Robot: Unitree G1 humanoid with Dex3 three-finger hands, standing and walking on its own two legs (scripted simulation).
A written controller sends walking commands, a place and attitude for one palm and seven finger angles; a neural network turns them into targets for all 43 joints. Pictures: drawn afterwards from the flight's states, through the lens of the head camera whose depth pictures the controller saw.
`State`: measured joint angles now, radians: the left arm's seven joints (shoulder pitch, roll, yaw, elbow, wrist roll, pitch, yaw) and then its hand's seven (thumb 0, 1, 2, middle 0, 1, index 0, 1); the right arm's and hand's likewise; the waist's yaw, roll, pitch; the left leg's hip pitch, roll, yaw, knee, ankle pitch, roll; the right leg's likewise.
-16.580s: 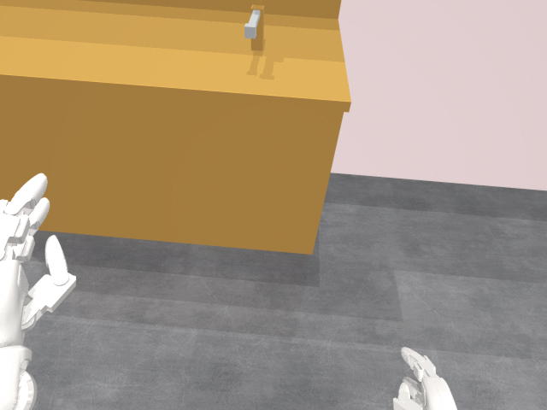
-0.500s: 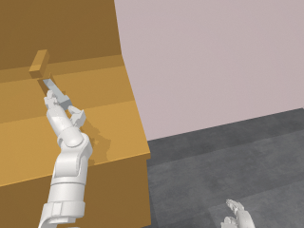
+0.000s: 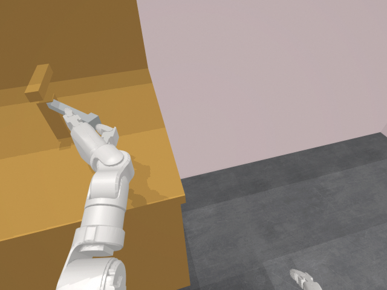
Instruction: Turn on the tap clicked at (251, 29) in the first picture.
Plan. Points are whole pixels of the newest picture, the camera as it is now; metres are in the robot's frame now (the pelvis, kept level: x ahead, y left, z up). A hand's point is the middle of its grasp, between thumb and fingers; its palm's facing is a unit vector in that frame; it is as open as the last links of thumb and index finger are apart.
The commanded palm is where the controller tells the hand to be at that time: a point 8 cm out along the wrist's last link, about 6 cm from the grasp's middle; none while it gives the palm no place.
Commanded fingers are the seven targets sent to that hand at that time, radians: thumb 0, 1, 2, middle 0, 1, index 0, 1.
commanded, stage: push the lever round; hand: left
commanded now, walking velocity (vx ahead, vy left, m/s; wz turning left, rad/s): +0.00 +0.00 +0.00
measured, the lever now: (91, 122) +0.42 +0.26 +0.16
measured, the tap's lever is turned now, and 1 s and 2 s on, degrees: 43 76 80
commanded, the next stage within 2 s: lift the hand up off the lever in 0.92 s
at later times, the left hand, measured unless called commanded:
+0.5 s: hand (126, 120) +0.43 +0.18 +0.15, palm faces +0.79 -0.60 -0.12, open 8.2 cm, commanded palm +0.38 +0.21 +0.15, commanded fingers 0.00 0.90 0.90 -0.15 -0.15 -0.15 -0.15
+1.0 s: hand (131, 111) +0.47 +0.18 +0.15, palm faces +0.80 -0.59 -0.14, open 8.1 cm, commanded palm +0.41 +0.21 +0.15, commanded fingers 0.00 0.90 0.90 -0.15 -0.15 -0.15 -0.15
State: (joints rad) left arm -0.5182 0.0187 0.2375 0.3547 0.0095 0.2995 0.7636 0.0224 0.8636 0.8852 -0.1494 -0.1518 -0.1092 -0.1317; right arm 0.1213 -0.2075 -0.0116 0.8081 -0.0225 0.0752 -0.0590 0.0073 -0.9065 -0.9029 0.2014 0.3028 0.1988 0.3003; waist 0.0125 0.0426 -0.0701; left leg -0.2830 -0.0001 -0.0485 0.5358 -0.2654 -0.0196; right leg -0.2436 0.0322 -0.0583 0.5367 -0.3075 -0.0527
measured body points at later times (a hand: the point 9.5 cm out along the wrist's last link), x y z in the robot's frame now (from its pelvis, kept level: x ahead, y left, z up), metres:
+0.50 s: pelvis +0.00 +0.00 -0.01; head +0.00 -0.02 +0.44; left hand +0.39 +0.21 +0.16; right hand +0.14 -0.23 -0.14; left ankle +0.01 +0.14 -0.73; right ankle -0.01 -0.08 -0.73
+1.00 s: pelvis +0.00 -0.01 -0.01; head +0.02 -0.02 +0.44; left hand +0.42 +0.21 +0.16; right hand +0.08 -0.26 -0.15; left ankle +0.01 +0.13 -0.73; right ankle -0.01 -0.08 -0.73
